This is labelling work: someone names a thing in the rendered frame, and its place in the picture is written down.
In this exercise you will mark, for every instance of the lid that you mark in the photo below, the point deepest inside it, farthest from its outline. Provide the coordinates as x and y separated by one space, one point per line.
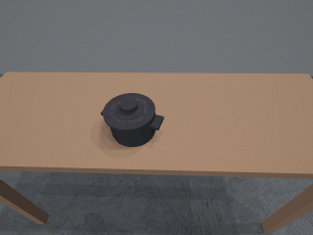
120 121

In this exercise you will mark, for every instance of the knob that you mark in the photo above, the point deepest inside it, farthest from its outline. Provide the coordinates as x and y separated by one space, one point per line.
128 105

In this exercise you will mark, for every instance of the pot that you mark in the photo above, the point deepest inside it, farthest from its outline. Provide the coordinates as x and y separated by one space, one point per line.
139 137

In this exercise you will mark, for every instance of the table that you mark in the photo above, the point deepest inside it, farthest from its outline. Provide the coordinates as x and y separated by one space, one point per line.
214 124

